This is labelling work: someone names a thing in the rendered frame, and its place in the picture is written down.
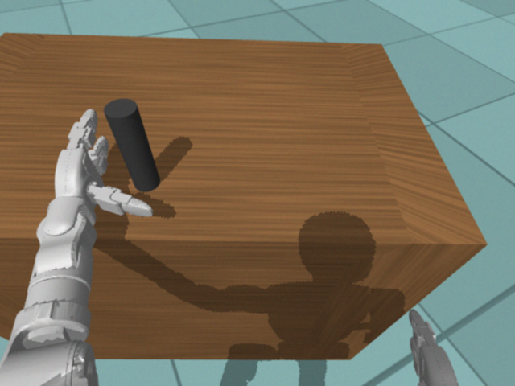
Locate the right robot hand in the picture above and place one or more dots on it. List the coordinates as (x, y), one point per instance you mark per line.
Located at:
(431, 362)

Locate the left robot arm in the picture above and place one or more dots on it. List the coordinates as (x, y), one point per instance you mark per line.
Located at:
(47, 344)

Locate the left robot hand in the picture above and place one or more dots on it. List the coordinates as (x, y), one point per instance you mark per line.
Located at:
(78, 171)

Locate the can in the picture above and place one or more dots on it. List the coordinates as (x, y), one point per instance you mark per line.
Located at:
(126, 124)

